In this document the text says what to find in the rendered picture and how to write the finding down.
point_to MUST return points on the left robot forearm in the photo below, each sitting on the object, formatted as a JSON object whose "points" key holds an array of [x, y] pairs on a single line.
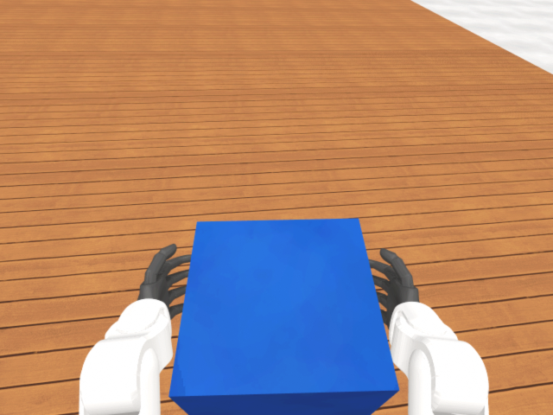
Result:
{"points": [[121, 374]]}

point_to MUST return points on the left robot hand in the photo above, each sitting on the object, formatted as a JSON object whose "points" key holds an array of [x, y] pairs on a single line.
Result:
{"points": [[157, 281]]}

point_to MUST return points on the right robot forearm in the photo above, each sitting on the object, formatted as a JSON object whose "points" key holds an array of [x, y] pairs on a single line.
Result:
{"points": [[446, 376]]}

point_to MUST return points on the carton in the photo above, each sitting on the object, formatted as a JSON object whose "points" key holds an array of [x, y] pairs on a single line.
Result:
{"points": [[281, 317]]}

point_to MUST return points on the right robot hand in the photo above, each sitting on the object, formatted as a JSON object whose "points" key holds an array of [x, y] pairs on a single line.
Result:
{"points": [[400, 288]]}

